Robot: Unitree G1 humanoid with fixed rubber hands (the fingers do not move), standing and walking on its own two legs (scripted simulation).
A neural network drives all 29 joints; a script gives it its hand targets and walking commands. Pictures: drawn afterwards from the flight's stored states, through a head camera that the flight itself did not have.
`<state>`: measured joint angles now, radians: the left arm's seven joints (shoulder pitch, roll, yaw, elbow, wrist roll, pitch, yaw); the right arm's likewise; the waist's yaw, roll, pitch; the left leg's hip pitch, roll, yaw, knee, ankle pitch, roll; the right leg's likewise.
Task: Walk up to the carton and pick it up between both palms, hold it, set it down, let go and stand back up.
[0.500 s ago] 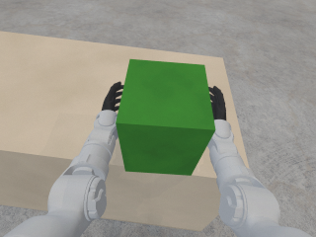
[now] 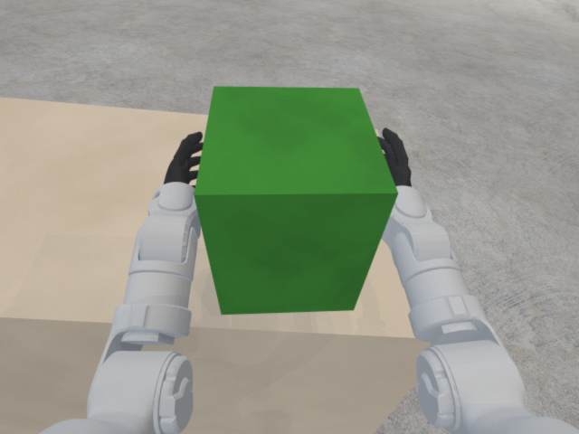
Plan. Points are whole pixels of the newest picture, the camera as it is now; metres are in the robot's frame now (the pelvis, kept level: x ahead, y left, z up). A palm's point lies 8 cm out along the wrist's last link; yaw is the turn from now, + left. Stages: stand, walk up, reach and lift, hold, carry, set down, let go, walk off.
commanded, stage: reach and lift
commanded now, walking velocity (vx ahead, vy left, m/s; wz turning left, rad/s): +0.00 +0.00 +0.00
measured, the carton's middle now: (287, 205) +0.38 -0.02 +0.15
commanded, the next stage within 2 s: hold in 1.10 s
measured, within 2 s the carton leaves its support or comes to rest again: neither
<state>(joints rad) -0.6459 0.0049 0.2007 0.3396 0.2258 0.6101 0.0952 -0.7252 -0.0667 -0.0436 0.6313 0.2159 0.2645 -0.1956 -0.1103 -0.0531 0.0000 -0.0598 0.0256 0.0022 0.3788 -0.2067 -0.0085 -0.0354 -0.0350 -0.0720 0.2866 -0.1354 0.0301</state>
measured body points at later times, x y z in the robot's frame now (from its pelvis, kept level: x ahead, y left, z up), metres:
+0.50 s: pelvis -0.03 -0.01 +0.00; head -0.07 +0.01 +0.45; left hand +0.38 +0.12 +0.19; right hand +0.38 -0.18 +0.21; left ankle +0.01 +0.12 -0.75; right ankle +0.02 -0.14 -0.75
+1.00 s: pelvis +0.00 -0.02 +0.00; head -0.06 +0.00 +0.45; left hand +0.39 +0.13 +0.20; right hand +0.39 -0.16 +0.23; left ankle +0.01 +0.12 -0.75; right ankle +0.02 -0.14 -0.75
